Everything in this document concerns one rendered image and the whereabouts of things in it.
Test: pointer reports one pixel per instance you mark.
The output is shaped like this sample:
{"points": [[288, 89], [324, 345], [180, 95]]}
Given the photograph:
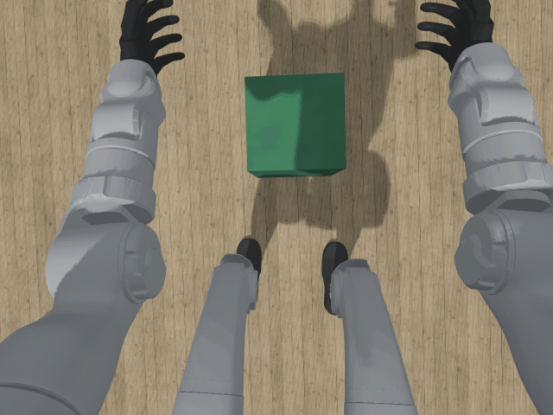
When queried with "left robot hand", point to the left robot hand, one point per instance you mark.
{"points": [[135, 41]]}

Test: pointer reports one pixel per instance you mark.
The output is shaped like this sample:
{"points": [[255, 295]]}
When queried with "right robot forearm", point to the right robot forearm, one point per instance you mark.
{"points": [[501, 142]]}

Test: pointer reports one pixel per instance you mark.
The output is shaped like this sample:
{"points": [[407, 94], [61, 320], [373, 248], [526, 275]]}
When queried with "left robot forearm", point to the left robot forearm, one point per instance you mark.
{"points": [[121, 152]]}

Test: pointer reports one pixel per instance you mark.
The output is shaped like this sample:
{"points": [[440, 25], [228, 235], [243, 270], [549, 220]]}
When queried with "carton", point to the carton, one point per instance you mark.
{"points": [[295, 125]]}

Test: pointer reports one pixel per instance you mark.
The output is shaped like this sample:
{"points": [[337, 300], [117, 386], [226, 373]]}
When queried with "robot right shin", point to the robot right shin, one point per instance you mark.
{"points": [[355, 263]]}

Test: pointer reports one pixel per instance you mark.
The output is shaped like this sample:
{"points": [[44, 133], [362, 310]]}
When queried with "robot right upper arm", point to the robot right upper arm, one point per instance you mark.
{"points": [[507, 256]]}

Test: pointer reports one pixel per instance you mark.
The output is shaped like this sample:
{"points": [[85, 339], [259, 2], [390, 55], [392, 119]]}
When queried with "left robot foot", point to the left robot foot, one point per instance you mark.
{"points": [[250, 249]]}

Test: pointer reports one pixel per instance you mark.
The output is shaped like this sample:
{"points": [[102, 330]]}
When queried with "right robot hand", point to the right robot hand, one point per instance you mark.
{"points": [[472, 23]]}

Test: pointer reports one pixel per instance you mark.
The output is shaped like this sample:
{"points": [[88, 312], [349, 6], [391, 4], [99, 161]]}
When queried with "robot left upper arm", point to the robot left upper arm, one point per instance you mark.
{"points": [[64, 363]]}

